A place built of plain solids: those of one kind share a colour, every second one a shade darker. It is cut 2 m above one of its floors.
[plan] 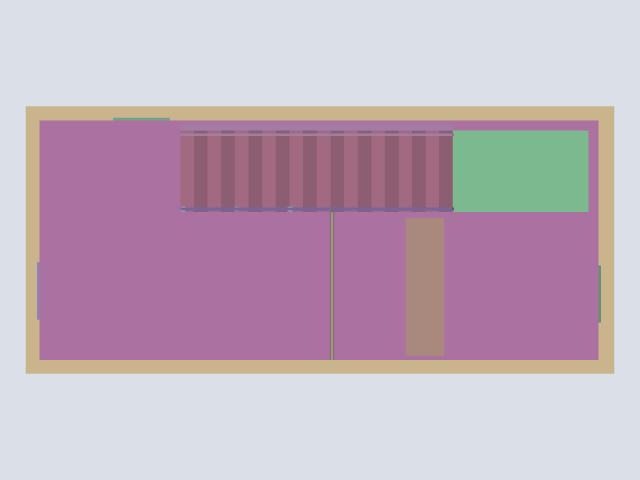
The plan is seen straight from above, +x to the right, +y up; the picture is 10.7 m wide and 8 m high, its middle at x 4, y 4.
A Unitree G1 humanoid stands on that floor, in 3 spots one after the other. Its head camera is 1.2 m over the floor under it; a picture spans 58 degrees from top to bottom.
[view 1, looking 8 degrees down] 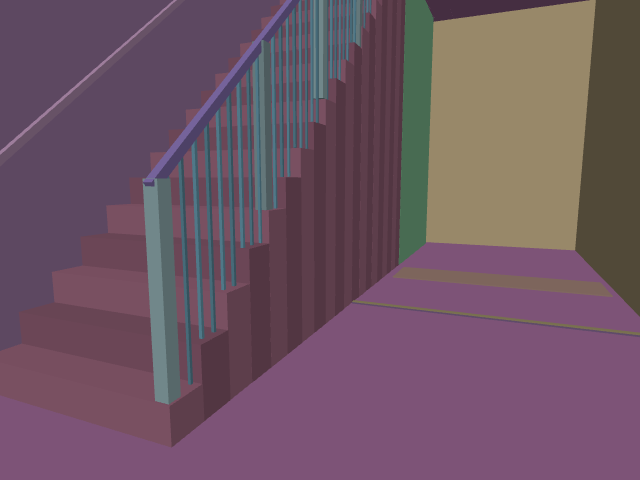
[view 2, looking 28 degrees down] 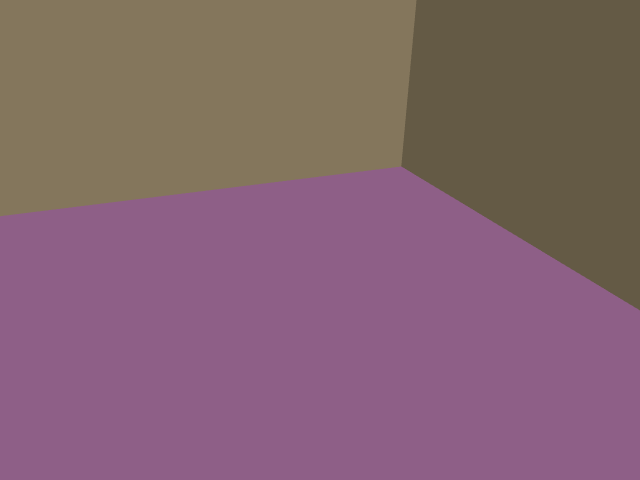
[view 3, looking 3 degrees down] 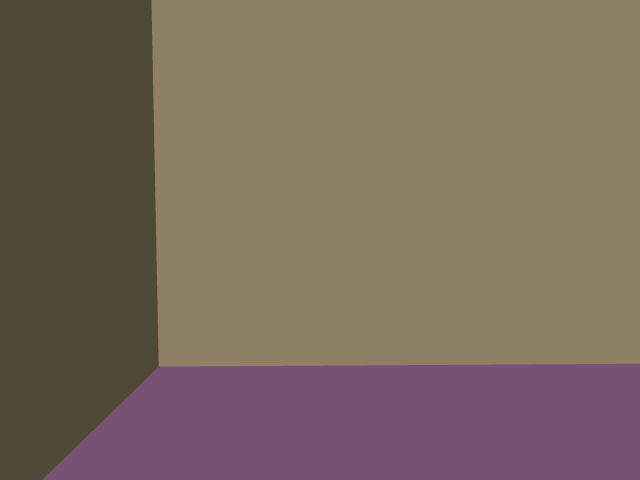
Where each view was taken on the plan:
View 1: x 0.28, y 3.15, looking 23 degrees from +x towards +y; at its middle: tread_slab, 3.40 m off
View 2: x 1.22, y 5.14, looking -110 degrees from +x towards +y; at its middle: floor_slab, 2.56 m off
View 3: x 2.76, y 3.23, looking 179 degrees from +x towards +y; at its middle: wall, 3.45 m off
